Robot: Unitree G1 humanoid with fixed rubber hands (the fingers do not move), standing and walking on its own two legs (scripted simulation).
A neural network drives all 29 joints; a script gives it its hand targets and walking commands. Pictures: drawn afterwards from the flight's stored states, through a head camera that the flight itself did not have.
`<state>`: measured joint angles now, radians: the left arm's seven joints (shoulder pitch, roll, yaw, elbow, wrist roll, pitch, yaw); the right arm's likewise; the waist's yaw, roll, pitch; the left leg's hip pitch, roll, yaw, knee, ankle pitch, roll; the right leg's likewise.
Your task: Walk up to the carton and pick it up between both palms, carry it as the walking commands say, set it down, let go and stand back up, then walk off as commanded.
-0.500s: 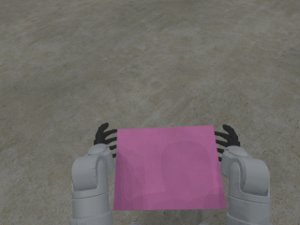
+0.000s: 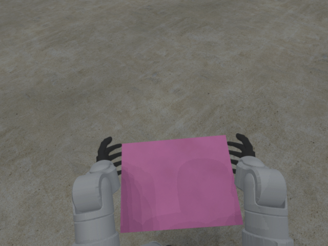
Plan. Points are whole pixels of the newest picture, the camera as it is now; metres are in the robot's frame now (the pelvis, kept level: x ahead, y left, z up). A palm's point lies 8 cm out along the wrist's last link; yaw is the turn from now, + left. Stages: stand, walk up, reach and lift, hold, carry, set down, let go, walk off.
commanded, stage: carry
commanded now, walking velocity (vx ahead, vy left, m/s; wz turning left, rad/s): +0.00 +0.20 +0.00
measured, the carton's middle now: (177, 185) +0.28 +0.01 -0.02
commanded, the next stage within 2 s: hold in 1.96 s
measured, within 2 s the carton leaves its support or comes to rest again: neither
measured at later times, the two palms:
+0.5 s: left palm (61, 187) +0.23 +0.25 +0.08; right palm (211, 181) +0.25 -0.06 +0.08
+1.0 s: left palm (81, 189) +0.22 +0.20 +0.10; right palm (242, 193) +0.22 -0.11 +0.09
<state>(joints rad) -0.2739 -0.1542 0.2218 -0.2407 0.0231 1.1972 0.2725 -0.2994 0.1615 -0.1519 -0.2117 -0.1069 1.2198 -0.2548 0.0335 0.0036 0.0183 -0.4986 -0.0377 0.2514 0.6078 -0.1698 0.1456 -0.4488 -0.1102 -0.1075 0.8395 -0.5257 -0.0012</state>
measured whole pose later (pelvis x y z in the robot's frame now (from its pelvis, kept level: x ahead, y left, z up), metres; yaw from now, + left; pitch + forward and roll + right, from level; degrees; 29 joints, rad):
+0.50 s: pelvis -0.04 +0.08 +0.01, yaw +1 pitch +1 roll -1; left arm -0.27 -0.15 0.21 -0.19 0.03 1.20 0.27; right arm -0.27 0.15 -0.16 -0.19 -0.11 1.22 -0.25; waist 0.04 0.03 -0.01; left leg -0.45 0.02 0.09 0.67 -0.24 0.05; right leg -0.39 -0.14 -0.06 0.64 -0.27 0.07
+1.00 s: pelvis -0.06 +0.05 +0.01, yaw +1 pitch +2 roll +0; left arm -0.28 -0.16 0.20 -0.11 0.06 1.18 0.25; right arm -0.28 0.13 -0.18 -0.15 -0.08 1.23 -0.28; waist -0.01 0.05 -0.08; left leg -0.45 0.05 0.09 0.56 -0.14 0.00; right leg -0.42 -0.10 -0.06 0.59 -0.20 0.05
